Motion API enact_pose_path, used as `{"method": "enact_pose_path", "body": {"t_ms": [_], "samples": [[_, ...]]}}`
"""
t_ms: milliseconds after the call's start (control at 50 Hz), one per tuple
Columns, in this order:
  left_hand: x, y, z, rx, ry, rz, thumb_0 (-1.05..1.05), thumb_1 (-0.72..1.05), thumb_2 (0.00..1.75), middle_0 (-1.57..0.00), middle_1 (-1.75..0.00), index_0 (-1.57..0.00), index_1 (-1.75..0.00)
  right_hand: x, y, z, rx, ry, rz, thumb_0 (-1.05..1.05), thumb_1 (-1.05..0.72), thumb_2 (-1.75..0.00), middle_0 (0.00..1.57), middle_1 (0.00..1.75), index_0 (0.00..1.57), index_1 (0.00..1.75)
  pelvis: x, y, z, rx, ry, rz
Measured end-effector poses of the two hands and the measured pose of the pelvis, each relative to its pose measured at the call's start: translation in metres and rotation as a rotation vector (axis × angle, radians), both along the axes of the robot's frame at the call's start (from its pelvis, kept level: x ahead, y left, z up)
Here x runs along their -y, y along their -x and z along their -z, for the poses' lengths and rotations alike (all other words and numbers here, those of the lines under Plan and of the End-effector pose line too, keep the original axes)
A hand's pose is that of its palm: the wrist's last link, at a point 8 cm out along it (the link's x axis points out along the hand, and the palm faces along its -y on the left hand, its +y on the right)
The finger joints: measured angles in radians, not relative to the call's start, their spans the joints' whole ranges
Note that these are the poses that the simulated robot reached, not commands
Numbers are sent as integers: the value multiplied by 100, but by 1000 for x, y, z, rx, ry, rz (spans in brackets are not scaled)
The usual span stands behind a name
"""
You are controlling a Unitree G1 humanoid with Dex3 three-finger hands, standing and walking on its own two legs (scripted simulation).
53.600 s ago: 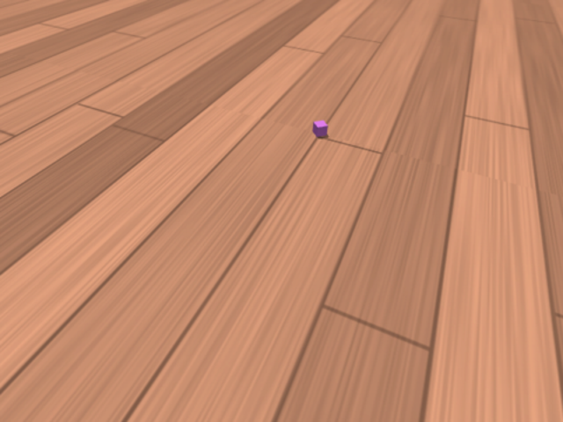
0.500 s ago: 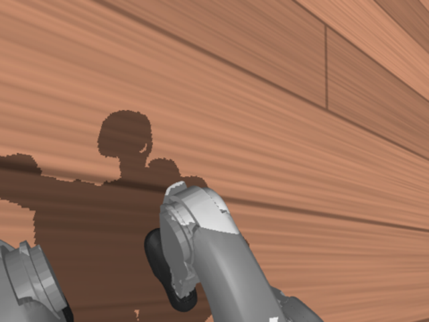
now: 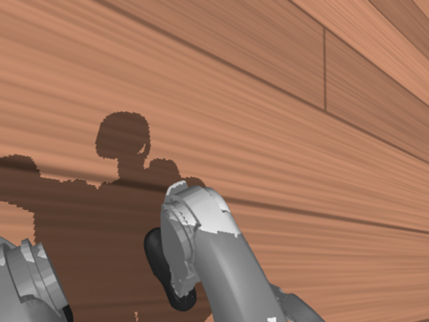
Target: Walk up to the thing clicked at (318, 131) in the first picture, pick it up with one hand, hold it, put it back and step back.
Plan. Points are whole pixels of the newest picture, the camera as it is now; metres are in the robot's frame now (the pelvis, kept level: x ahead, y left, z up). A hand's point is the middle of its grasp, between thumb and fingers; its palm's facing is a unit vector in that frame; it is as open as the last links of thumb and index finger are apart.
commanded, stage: withdraw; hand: left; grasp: from above
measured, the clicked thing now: out of the picture +0.45 +0.40 -0.28
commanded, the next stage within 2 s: home in 0.96 s
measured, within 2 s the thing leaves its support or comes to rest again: neither
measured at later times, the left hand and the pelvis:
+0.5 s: hand out of the picture +0.46 +0.42 -0.11, palm faces -0.36 -0.09 -0.93, open 14.2 cm; pelvis +0.00 +0.00 +0.02, yaw +3 degrees
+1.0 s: hand out of the picture +0.45 +0.40 -0.11, palm faces -0.38 -0.09 -0.92, open 13.8 cm; pelvis -0.01 -0.01 +0.02, yaw +6 degrees
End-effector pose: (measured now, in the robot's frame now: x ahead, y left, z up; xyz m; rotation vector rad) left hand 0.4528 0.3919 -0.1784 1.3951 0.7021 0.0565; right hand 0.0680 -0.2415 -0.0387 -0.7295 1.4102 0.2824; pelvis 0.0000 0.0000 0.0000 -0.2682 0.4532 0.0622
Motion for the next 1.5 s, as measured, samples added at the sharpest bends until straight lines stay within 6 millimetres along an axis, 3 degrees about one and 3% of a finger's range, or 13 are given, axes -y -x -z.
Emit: {"method": "enact_pose_path", "body": {"t_ms": [160,240,400,480,580,740,900,1000,1120,1220,1300,1380,1500], "samples": [[-4,-1,-1,-13,-4,-4,0,-53,102,-10,-100,-8,-101,0,2,-1,-1,3,15,0,-90,-90,21,30,20,30,0,-1,0,-5,0,-3],[-8,-11,-16,23,-16,40,0,-53,101,-10,-100,-8,-100,0,3,0,-14,4,22,0,-90,-90,21,30,20,30,1,-2,-1,-14,-2,-6],[-18,-19,-86,67,-84,139,0,-53,100,-10,-99,-8,-100,5,-13,7,15,-14,79,0,-91,-90,21,30,20,30,1,-5,-9,-58,-8,-25],[-22,-10,-122,34,-90,129,0,-52,100,-10,-98,-8,-99,5,-30,11,62,-41,108,0,-91,-90,21,30,20,30,0,-3,-18,-75,-21,-39],[-17,5,-144,-25,-50,111,0,-51,100,-10,-97,-8,-98,4,-46,7,120,-56,136,0,-91,-90,21,30,20,30,1,2,-32,-87,-40,-54],[0,16,-139,-63,5,169,0,-50,100,-11,-96,-9,-98,12,-43,-3,119,-6,156,0,-90,-90,21,30,20,30,5,7,-40,-99,-55,-70],[-3,13,-120,-37,-19,183,0,-48,98,-13,-94,-11,-95,27,-21,7,66,58,168,0,-90,-90,21,30,20,30,9,9,-24,-90,-65,-71],[-10,1,-126,6,-58,162,0,-45,95,-16,-91,-14,-93,27,-8,18,32,57,196,0,-90,-90,21,30,20,30,10,8,-16,-90,-73,-70],[-5,-7,-136,-15,-63,143,0,-40,92,-19,-87,-18,-88,16,1,22,4,14,239,0,-90,-90,21,30,20,30,9,3,-23,-117,-71,-67],[2,0,-134,-42,-2,123,0,-24,91,-23,-75,-21,-76,11,1,16,-3,-10,258,0,-90,-90,21,30,20,30,8,1,-33,-131,-70,-68],[7,13,-147,20,79,96,0,-1,87,-23,-60,-21,-62,13,-7,6,2,-13,268,0,-90,-90,21,30,20,30,8,-2,-43,-146,-74,-75],[7,37,-181,114,150,44,0,25,83,-22,-47,-21,-48,14,-26,-9,51,-21,285,0,-90,-90,21,30,20,30,8,-4,-63,-163,-83,-88],[3,94,-238,140,278,-113,0,61,85,-22,-36,-21,-36,4,-76,-46,192,-79,269,0,-91,-90,21,30,20,30,5,-4,-110,-164,-95,-105]]}}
